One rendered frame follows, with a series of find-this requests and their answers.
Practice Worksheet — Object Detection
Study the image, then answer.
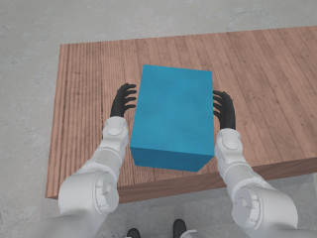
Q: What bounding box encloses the robot left forearm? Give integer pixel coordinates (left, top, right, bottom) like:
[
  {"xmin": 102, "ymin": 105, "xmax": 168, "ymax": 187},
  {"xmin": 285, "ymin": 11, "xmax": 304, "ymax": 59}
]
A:
[{"xmin": 58, "ymin": 116, "xmax": 129, "ymax": 209}]

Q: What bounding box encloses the robot left hand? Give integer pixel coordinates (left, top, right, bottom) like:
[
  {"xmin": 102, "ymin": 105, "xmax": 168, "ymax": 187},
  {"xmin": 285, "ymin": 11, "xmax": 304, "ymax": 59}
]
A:
[{"xmin": 110, "ymin": 82, "xmax": 137, "ymax": 118}]

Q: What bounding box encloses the carton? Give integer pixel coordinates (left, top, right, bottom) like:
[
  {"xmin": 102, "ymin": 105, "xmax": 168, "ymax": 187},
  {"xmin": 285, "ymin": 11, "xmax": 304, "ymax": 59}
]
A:
[{"xmin": 130, "ymin": 64, "xmax": 215, "ymax": 173}]

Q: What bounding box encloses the left robot foot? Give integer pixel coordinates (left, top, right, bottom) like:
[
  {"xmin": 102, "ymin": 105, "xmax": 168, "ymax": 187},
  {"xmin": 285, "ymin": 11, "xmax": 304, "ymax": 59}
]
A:
[{"xmin": 127, "ymin": 228, "xmax": 141, "ymax": 238}]

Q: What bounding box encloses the robot right upper arm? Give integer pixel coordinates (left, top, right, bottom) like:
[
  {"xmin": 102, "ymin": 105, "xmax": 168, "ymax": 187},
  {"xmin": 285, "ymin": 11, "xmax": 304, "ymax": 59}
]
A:
[{"xmin": 231, "ymin": 184, "xmax": 317, "ymax": 238}]

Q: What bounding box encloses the robot right hand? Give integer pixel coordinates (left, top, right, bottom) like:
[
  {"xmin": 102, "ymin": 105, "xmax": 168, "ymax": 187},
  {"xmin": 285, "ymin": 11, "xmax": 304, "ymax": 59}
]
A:
[{"xmin": 212, "ymin": 90, "xmax": 236, "ymax": 130}]

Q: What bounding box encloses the right robot foot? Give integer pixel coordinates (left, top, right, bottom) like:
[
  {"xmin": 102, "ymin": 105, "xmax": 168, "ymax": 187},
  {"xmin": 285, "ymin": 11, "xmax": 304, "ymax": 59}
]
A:
[{"xmin": 172, "ymin": 219, "xmax": 187, "ymax": 238}]

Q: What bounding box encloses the robot left upper arm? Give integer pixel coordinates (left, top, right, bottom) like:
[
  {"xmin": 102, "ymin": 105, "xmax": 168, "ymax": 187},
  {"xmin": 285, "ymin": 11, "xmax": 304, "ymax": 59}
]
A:
[{"xmin": 21, "ymin": 170, "xmax": 120, "ymax": 238}]

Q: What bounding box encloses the robot foot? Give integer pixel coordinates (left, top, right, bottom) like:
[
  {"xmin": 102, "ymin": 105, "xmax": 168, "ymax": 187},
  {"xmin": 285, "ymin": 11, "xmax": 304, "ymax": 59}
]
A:
[
  {"xmin": 172, "ymin": 219, "xmax": 187, "ymax": 238},
  {"xmin": 127, "ymin": 228, "xmax": 141, "ymax": 238}
]

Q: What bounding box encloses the robot right forearm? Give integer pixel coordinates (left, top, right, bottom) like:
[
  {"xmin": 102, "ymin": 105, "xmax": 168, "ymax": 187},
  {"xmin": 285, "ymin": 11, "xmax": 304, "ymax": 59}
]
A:
[{"xmin": 214, "ymin": 128, "xmax": 298, "ymax": 224}]

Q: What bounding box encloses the pedestal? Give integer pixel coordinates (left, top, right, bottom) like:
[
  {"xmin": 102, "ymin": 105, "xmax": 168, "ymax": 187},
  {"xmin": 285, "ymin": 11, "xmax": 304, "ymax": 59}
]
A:
[{"xmin": 45, "ymin": 26, "xmax": 317, "ymax": 204}]

